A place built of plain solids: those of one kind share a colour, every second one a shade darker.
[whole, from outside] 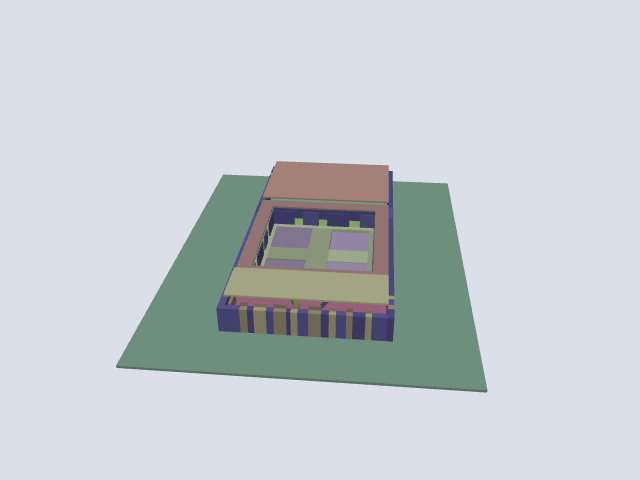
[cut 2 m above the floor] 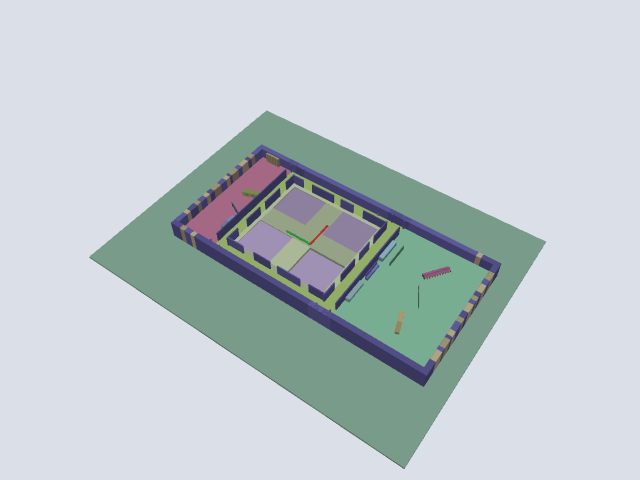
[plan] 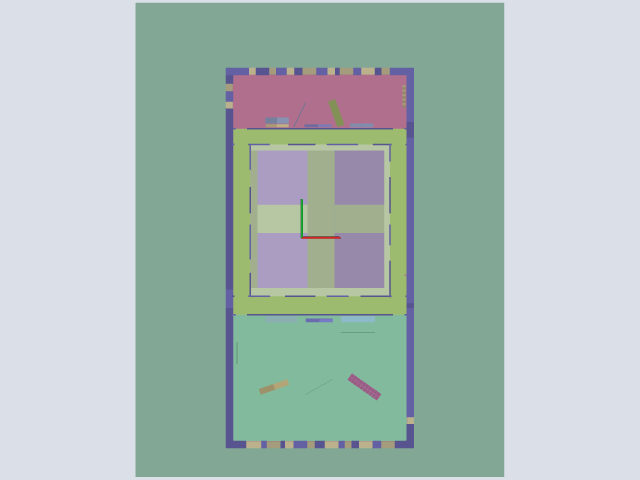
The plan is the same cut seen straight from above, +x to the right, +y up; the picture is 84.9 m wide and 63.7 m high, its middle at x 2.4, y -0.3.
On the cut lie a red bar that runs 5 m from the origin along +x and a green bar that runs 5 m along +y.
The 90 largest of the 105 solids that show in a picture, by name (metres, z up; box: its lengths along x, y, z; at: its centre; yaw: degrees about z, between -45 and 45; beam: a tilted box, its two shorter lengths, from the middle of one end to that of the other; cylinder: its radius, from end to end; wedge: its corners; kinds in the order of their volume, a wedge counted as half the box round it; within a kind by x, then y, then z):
{
 "ground_under_all_1": {"box": [48.96, 62.91, 0.4], "at": [2.39, -0.28, -1.65]},
 "wall_1": {"box": [1.0, 18.62, 4.1], "at": [-9.61, -18.64, 0.55]},
 "wall_2": {"box": [1.0, 4.25, 4.1], "at": [-9.61, -9.0, 0.55]},
 "wall_3": {"box": [1.0, 21.95, 4.1], "at": [-9.61, 2.3, 0.55]},
 "wall_4": {"box": [1.0, 3.9, 4.1], "at": [-9.61, 13.42, 0.55]},
 "wall_5": {"box": [1.0, 3.57, 4.1], "at": [-9.61, 15.35, 0.55]},
 "wall_6": {"box": [1.0, 1.4, 4.1], "at": [-9.61, 18.74, 0.55]},
 "wall_7": {"box": [1.0, 2.13, 4.1], "at": [-9.61, 21.51, 0.55]},
 "wall_8": {"box": [2.71, 1.0, 4.1], "at": [-8.76, -27.45, 0.55]},
 "wall_9": {"box": [3.09, 1.0, 4.1], "at": [-8.57, 22.07, 0.55]},
 "wall_10": {"box": [0.2, 3.23, 4.1], "at": [-6.86, -6.27, 0.55]},
 "wall_11": {"box": [0.2, 4.65, 4.1], "at": [-6.86, -0.58, 0.55]},
 "wall_12": {"box": [0.2, 3.48, 4.1], "at": [-6.86, 4.98, 0.55]},
 "wall_13": {"box": [0.2, 3.45, 4.1], "at": [-6.86, 10.75, 0.55]},
 "wall_14": {"box": [2.92, 0.2, 4.1], "at": [-5.65, -7.78, 0.55]},
 "wall_15": {"box": [2.7, 0.2, 4.1], "at": [-5.61, 12.37, 0.55]},
 "wall_16": {"box": [1.78, 1.0, 4.1], "at": [-5.23, 22.07, 0.55]},
 "wall_17": {"box": [0.74, 1.0, 4.1], "at": [-5.03, -27.45, 0.55]},
 "wall_18": {"box": [1.43, 1.0, 4.1], "at": [-2.73, 22.07, 0.55]},
 "wall_19": {"box": [1.1, 1.0, 4.1], "at": [-0.46, 22.07, 0.55]},
 "wall_20": {"box": [4.03, 0.2, 4.1], "at": [-0.22, -7.78, 0.55]},
 "wall_21": {"box": [1.84, 1.0, 4.1], "at": [-0.21, -27.45, 0.55]},
 "wall_22": {"box": [3.65, 0.2, 4.1], "at": [-0.04, 12.37, 0.55]},
 "wall_23": {"box": [1.33, 1.0, 4.1], "at": [2.38, -27.45, 0.55]},
 "wall_24": {"box": [19.38, 0.2, 4.1], "at": [2.4, -10.23, 0.55]},
 "wall_25": {"box": [19.38, 0.2, 4.1], "at": [2.4, 14.47, 0.55]},
 "wall_26": {"box": [1.51, 1.0, 4.1], "at": [2.65, 22.07, 0.55]},
 "wall_27": {"box": [0.61, 1.0, 4.1], "at": [4.71, 22.07, 0.55]},
 "wall_28": {"box": [2.92, 0.2, 4.1], "at": [4.75, -7.78, 0.55]},
 "wall_29": {"box": [0.83, 1.0, 4.1], "at": [5.25, -27.45, 0.55]},
 "wall_30": {"box": [4.2, 0.2, 4.1], "at": [5.39, 12.37, 0.55]},
 "wall_31": {"box": [0.99, 1.0, 4.1], "at": [7.07, -27.45, 0.55]},
 "wall_32": {"box": [1.06, 1.0, 4.1], "at": [7.34, 22.07, 0.55]},
 "wall_33": {"box": [4.03, 0.2, 4.1], "at": [9.78, -7.78, 0.55]},
 "wall_34": {"box": [1.17, 1.0, 4.1], "at": [9.95, -27.45, 0.55]},
 "wall_35": {"box": [0.9, 1.0, 4.1], "at": [10.12, 22.07, 0.55]},
 "wall_36": {"box": [2.4, 0.2, 4.1], "at": [10.59, 12.37, 0.55]},
 "wall_37": {"box": [0.2, 4.83, 4.1], "at": [11.69, -5.47, 0.55]},
 "wall_38": {"box": [0.2, 2.75, 4.1], "at": [11.69, 0.37, 0.55]},
 "wall_39": {"box": [0.2, 4.83, 4.1], "at": [11.69, 5.66, 0.55]},
 "wall_40": {"box": [0.2, 2.4, 4.1], "at": [11.69, 11.27, 0.55]},
 "wall_41": {"box": [3.22, 1.0, 4.1], "at": [13.28, 22.07, 0.55]},
 "wall_42": {"box": [2.56, 1.0, 4.1], "at": [13.61, -27.45, 0.55]},
 "wall_43": {"box": [1.0, 3.22, 4.1], "at": [14.39, -26.34, 0.55]},
 "wall_44": {"box": [1.0, 14.5, 4.1], "at": [14.39, -16.58, 0.55]},
 "wall_45": {"box": [1.0, 4.25, 4.1], "at": [14.39, -9.0, 0.55]},
 "wall_46": {"box": [1.0, 21.95, 4.1], "at": [14.39, 2.3, 0.55]},
 "wall_47": {"box": [1.0, 3.9, 4.1], "at": [14.39, 13.42, 0.55]},
 "wall_48": {"box": [1.0, 9.0, 4.1], "at": [14.39, 18.07, 0.55]},
 "floor_refectory_1": {"box": [23.2, 16.82, 1.5], "at": [2.39, -18.64, -0.75]},
 "floor_corr_1": {"box": [2.35, 20.15, 1.5], "at": [-8.04, 2.3, -0.75]},
 "floor_corr_2": {"box": [23.2, 2.45, 1.5], "at": [2.39, -9.0, -0.75]},
 "floor_corr_3": {"box": [23.2, 2.1, 1.5], "at": [2.39, 13.42, -0.75]},
 "floor_corr_4": {"box": [2.3, 20.15, 1.5], "at": [12.84, 2.3, -0.75]},
 "floor_gang_1": {"box": [0.95, 18.25, 1.5], "at": [-6.38, 2.45, -0.75]},
 "floor_gang_2": {"box": [6.65, 3.75, 1.5], "at": [-2.58, 2.5, -0.75]},
 "floor_gang_3": {"box": [18.55, 1.1, 1.5], "at": [2.42, -7.23, -0.75]},
 "floor_gang_4": {"box": [18.55, 0.8, 1.5], "at": [2.42, 11.97, -0.75]},
 "floor_gang_5": {"box": [3.6, 18.25, 1.5], "at": [2.54, 2.45, -0.75]},
 "floor_gang_6": {"box": [6.6, 3.75, 1.5], "at": [7.64, 2.5, -0.75]},
 "floor_gang_7": {"box": [0.75, 18.25, 1.5], "at": [11.31, 2.45, -0.75]},
 "floor_breakhall_1": {"box": [23.2, 7.2, 1.5], "at": [2.39, 18.07, -0.75]},
 "step_tier_1": {"box": [6.65, 7.3, 0.93], "at": [-2.58, -3.03, -1.03]},
 "step_tier_2": {"box": [6.65, 7.2, 1.33], "at": [-2.58, 7.97, -0.83]},
 "step_tier_3": {"box": [6.6, 7.3, 1.5], "at": [7.64, -3.03, -0.75]},
 "step_tier_4": {"box": [6.6, 7.2, 1.26], "at": [7.64, 7.97, -0.87]},
 "ceil_refectory_1": {"box": [23.2, 16.82, 0.3], "at": [2.39, -18.64, 4.05]},
 "wall_mass_1": {"box": [0.85, 0.9, 4.1], "at": [-9.68, 17.59, 0.55]},
 "wall_mass_2": {"box": [0.85, 1.0, 4.1], "at": [-9.68, 19.94, 0.55]},
 "wall_mass_3": {"box": [0.9, 0.85, 4.1], "at": [-6.57, 22.14, 0.55]},
 "wall_mass_4": {"box": [2.0, 0.85, 4.1], "at": [-6.4, -27.52, 0.55]},
 "wall_mass_5": {"box": [0.9, 0.85, 4.1], "at": [-3.89, 22.14, 0.55]},
 "wall_mass_6": {"box": [1.8, 0.85, 4.1], "at": [-3.76, -27.52, 0.55]},
 "wall_mass_7": {"box": [1.1, 0.85, 4.1], "at": [-1.68, -27.52, 0.55]},
 "wall_mass_8": {"box": [1.0, 0.85, 4.1], "at": [-1.51, 22.14, 0.55]},
 "wall_mass_9": {"box": [1.8, 0.85, 4.1], "at": [0.99, 22.14, 0.55]},
 "wall_mass_10": {"box": [1.0, 0.85, 4.1], "at": [1.21, -27.52, 0.55]},
 "wall_mass_11": {"box": [1.0, 0.85, 4.1], "at": [3.9, 22.14, 0.55]},
 "wall_mass_12": {"box": [1.8, 0.85, 4.1], "at": [3.94, -27.52, 0.55]},
 "wall_mass_13": {"box": [1.8, 0.85, 4.1], "at": [5.91, 22.14, 0.55]},
 "wall_mass_14": {"box": [1.8, 0.85, 4.1], "at": [8.46, -27.52, 0.55]},
 "wall_mass_15": {"box": [1.8, 0.85, 4.1], "at": [8.77, 22.14, 0.55]},
 "wall_mass_16": {"box": [1.1, 0.85, 4.1], "at": [11.12, 22.14, 0.55]},
 "wall_mass_17": {"box": [1.8, 0.85, 4.1], "at": [11.43, -27.52, 0.55]},
 "wall_mass_18": {"box": [0.85, 0.9, 4.1], "at": [14.46, -24.28, 0.55]},
 "ceil_corr_1": {"box": [2.35, 20.15, 0.3], "at": [-8.04, 2.3, 3.4]},
 "ceil_corr_2": {"box": [23.2, 2.45, 0.3], "at": [2.39, -9.0, 3.4]},
 "ceil_corr_3": {"box": [23.2, 2.1, 0.3], "at": [2.39, 13.42, 3.4]},
 "ceil_corr_4": {"box": [2.3, 20.15, 0.3], "at": [12.84, 2.3, 3.4]},
 "ceil_breakhall_1": {"box": [23.2, 7.2, 0.3], "at": [2.39, 18.07, 4.25]}
}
